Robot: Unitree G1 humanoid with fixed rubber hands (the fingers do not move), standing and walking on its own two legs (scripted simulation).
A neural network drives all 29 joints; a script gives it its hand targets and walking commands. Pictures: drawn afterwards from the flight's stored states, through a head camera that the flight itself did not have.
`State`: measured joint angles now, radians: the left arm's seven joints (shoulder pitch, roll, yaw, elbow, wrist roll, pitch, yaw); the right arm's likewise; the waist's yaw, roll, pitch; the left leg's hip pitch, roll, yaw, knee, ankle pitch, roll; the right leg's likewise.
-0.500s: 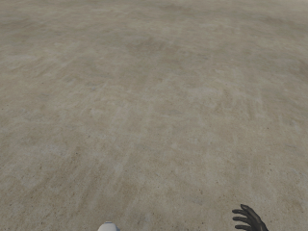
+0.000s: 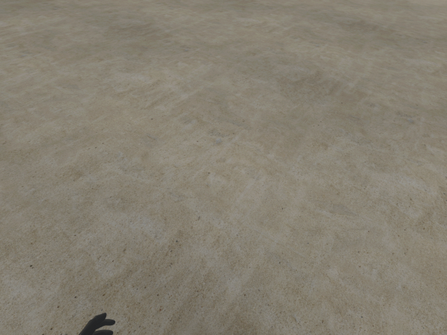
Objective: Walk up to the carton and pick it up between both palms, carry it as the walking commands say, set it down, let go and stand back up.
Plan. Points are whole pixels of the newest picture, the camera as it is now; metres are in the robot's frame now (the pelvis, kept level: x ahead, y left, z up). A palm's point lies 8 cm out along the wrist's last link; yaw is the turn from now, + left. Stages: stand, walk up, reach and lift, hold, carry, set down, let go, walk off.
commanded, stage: walk up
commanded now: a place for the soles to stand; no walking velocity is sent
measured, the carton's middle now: out of the picture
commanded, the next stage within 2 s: none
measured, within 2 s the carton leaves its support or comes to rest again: neither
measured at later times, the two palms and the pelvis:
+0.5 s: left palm out of the picture +0.14 +0.28 -0.13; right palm (211, 169) +0.61 -0.01 -0.11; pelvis +0.32 +0.09 -0.03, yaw +26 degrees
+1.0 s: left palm (62, 200) +0.48 +0.37 -0.08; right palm (172, 110) +0.93 +0.13 -0.10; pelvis +0.65 +0.21 +0.02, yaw +45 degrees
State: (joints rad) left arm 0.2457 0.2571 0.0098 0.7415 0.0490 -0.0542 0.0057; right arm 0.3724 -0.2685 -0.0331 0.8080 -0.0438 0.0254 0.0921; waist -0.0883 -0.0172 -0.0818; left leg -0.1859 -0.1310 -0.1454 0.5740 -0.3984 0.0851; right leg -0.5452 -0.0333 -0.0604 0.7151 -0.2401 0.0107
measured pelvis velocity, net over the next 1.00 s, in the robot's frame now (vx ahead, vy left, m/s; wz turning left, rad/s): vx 0.65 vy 0.21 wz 0.79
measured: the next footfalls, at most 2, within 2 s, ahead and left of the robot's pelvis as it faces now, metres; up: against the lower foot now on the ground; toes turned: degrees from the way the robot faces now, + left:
right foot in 0.04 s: +0.17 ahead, -0.11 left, +0.00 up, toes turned -1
left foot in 0.50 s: +0.45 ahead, +0.30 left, +0.00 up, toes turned +32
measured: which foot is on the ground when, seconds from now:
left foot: down 0.00-0.04, up 0.06-0.48, down 0.50-0.74, up 0.76-1.00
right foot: up 0.00-0.02, down 0.04-0.52, up 0.54-0.72, down 0.74-1.00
